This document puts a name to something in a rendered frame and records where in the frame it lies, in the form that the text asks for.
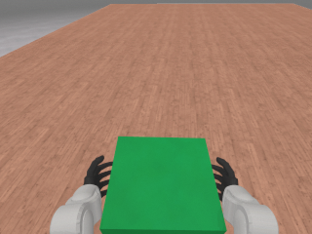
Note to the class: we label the left robot forearm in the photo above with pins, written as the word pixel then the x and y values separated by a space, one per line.
pixel 80 213

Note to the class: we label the robot right hand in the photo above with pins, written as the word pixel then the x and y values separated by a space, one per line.
pixel 226 177

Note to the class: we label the robot left hand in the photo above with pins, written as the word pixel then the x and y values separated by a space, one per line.
pixel 94 176

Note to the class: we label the right robot forearm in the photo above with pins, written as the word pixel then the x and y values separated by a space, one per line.
pixel 245 213

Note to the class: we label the carton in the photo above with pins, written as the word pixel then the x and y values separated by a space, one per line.
pixel 162 185

